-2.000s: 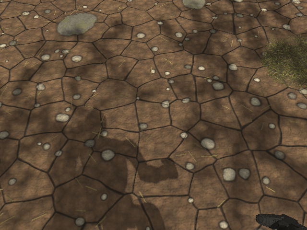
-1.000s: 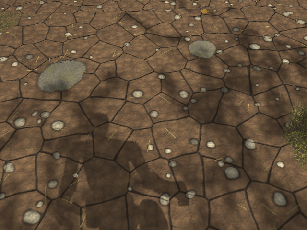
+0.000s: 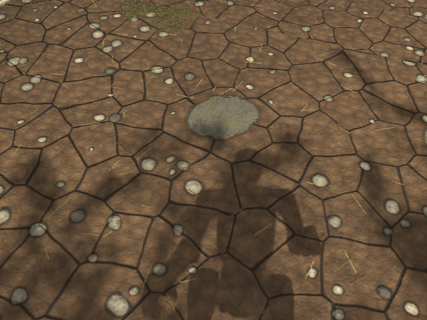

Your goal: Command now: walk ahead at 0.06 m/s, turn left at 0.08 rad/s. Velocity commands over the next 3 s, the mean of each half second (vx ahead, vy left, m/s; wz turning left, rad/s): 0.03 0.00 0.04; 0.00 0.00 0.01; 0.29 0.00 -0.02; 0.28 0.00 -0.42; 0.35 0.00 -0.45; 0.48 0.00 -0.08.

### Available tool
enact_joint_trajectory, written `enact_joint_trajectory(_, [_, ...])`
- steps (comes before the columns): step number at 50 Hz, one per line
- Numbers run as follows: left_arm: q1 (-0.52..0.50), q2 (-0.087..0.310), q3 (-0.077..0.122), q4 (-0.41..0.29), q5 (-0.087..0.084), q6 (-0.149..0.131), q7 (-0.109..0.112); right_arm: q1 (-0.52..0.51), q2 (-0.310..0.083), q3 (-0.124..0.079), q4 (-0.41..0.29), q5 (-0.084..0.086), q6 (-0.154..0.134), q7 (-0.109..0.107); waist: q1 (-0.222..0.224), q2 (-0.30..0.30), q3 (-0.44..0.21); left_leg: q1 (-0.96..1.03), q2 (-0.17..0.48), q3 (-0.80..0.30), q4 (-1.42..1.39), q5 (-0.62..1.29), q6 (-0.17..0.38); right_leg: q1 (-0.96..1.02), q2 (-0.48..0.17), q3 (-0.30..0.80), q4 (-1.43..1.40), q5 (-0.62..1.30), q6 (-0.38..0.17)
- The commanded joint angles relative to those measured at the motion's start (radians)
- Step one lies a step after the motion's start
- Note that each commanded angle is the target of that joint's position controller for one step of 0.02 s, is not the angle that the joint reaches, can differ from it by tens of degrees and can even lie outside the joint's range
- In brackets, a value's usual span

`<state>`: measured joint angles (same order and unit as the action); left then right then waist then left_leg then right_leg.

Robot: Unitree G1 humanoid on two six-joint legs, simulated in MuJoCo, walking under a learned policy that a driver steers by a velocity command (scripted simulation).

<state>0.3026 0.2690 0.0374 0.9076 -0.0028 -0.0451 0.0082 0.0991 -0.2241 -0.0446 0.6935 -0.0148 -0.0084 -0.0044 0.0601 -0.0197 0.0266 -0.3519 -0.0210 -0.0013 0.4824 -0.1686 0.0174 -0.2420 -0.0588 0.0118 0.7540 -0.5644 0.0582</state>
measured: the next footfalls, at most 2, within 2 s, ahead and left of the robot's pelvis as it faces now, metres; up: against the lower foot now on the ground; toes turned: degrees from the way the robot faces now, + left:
right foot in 0.18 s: +0.05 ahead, -0.14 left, +0.00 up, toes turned -1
right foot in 1.74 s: +0.48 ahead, -0.12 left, +0.00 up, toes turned -10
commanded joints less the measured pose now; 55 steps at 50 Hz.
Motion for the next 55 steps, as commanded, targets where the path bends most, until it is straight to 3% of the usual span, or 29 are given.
enact_joint_trajectory(1, [-0.001, 0.104, 0.023, -0.058, -0.001, 0.023, 0.017, 0.053, -0.131, -0.03, -0.018, -0.001, -0.008, 0.002, -0.054, 0.144, -0.146, 0.282, 0.284, -0.277, -0.12, 0.444, 0.22, -0.224, -0.03, 0.035, 0.156, -0.081, 0.027])
enact_joint_trajectory(3, [0.033, 0.087, 0.023, -0.043, 0.007, 0.043, 0.032, -0.025, -0.154, -0.037, -0.016, -0.004, -0.008, -0.001, -0.011, 0.168, -0.107, 0.119, 0.235, -0.212, -0.163, 0.328, 0.191, -0.104, -0.022, 0.018, 0.075, 0.041, 0.033])
enact_joint_trajectory(5, [0.058, 0.059, 0.017, -0.025, 0.009, 0.044, 0.033, -0.048, -0.131, -0.033, -0.004, -0.005, -0.003, -0.004, 0.001, 0.175, -0.116, 0.062, 0.202, -0.162, -0.162, 0.257, 0.18, -0.006, -0.004, -0.01, -0.027, 0.177, 0.027])
enact_joint_trajectory(7, [0.063, 0.045, 0.014, -0.015, 0.015, 0.042, 0.026, -0.059, -0.101, -0.022, 0.014, 0.005, 0.001, -0.005, 0.015, 0.162, -0.114, 0.025, 0.169, -0.129, -0.137, 0.093, 0.144, 0.098, 0.014, -0.035, -0.201, 0.367, 0.005])
enact_joint_trajectory(8, [0.041, 0.057, 0.014, -0.023, 0.029, 0.042, 0.021, -0.019, -0.076, -0.014, 0.038, 0.009, 0.0, -0.002, 0.007, 0.131, -0.097, 0.008, 0.137, -0.115, -0.126, -0.039, 0.095, 0.13, 0.006, -0.019, -0.275, 0.453, -0.011])
enact_joint_trajectory(9, [0.014, 0.103, 0.02, -0.044, 0.036, 0.042, 0.02, 0.022, -0.063, -0.01, 0.061, 0.001, 0.0, -0.001, -0.023, 0.072, -0.057, -0.016, 0.098, -0.096, -0.096, -0.183, 0.044, 0.126, -0.051, 0.046, -0.327, 0.491, -0.039])
enact_joint_trajectory(10, [-0.036, 0.162, 0.031, -0.055, 0.02, 0.044, 0.024, 0.06, -0.062, -0.013, 0.067, -0.005, 0.0, -0.001, -0.084, -0.055, -0.01, 0.025, 0.038, -0.045, -0.082, -0.202, 0.003, 0.01, -0.08, 0.06, -0.334, 0.37, -0.081])
enact_joint_trajectory(11, [-0.075, 0.132, 0.027, -0.055, 0.015, 0.041, 0.021, 0.04, -0.069, -0.013, 0.073, -0.005, 0.002, -0.007, -0.077, -0.103, 0.02, 0.114, 0.024, -0.023, -0.051, -0.136, -0.018, -0.109, -0.068, 0.071, -0.376, 0.181, -0.101])
enact_joint_trajectory(12, [-0.09, 0.101, 0.019, -0.056, 0.019, 0.034, 0.019, 0.023, -0.093, -0.02, 0.081, 0.001, 0.002, -0.013, -0.068, -0.089, 0.047, 0.137, 0.028, -0.027, -0.03, -0.081, -0.018, -0.138, -0.05, 0.063, -0.393, 0.135, -0.087])
enact_joint_trajectory(13, [-0.092, 0.095, 0.018, -0.049, 0.023, 0.026, 0.018, 0.02, -0.099, -0.023, 0.09, 0.005, 0.002, -0.019, -0.065, -0.08, 0.04, 0.149, 0.036, -0.032, -0.019, -0.035, -0.009, -0.129, -0.04, 0.052, -0.388, 0.174, -0.071])
enact_joint_trajectory(16, [-0.055, 0.086, 0.015, -0.025, 0.012, 0.006, 0.015, 0.044, -0.104, -0.028, 0.127, 0.005, 0.004, -0.021, -0.052, -0.041, -0.007, 0.15, 0.049, -0.044, -0.013, 0.085, -0.001, -0.037, -0.021, 0.025, -0.337, 0.346, -0.056])
enact_joint_trajectory(24, [-0.059, 0.077, 0.012, 0.006, 0.006, 0.017, 0.019, 0.068, -0.103, -0.03, 0.219, 0.014, 0.008, -0.026, -0.049, 0.017, -0.04, 0.184, 0.053, -0.037, -0.001, 0.177, -0.012, 0.02, -0.004, 0.006, -0.309, 0.48, -0.07])
enact_joint_trajectory(35, [-0.055, 0.063, 0.007, 0.056, 0.005, 0.022, 0.016, 0.078, -0.113, -0.025, 0.317, 0.016, 0.023, -0.042, -0.059, 0.016, -0.015, 0.205, 0.057, -0.032, -0.018, 0.166, -0.019, 0.02, 0.009, -0.005, -0.333, 0.488, -0.072])
enact_joint_trajectory(50, [-0.014, 0.046, -0.003, 0.109, 0.006, 0.026, 0.022, 0.088, -0.098, -0.013, 0.399, 0.015, 0.023, -0.046, -0.062, 0.014, 0.014, 0.187, 0.054, -0.021, -0.047, 0.097, -0.029, 0.006, 0.02, -0.008, -0.369, 0.404, -0.073])
enact_joint_trajectory(51, [0.007, 0.043, -0.003, 0.122, 0.005, 0.028, 0.024, 0.106, -0.086, -0.009, 0.412, 0.016, 0.024, -0.046, -0.062, 0.005, -0.007, 0.192, 0.037, -0.001, -0.039, 0.0, -0.028, 0.015, 0.026, -0.011, -0.382, 0.295, -0.079])
enact_joint_trajectory(53, [0.017, 0.094, 0.015, 0.12, -0.009, 0.035, 0.031, 0.104, -0.088, -0.012, 0.412, 0.026, 0.021, -0.046, -0.051, -0.055, 0.042, 0.094, -0.021, 0.067, 0.059, -0.298, -0.017, -0.014, -0.008, 0.062, -0.435, -0.083, -0.133])
enact_joint_trajectory(55, [0.062, 0.151, 0.035, 0.117, -0.019, 0.026, 0.033, 0.05, -0.07, -0.009, 0.376, 0.027, -0.004, -0.036, -0.022, -0.158, 0.113, -0.062, -0.013, 0.088, 0.248, -0.313, -0.003, -0.016, -0.18, 0.296, -0.567, -0.321, -0.231])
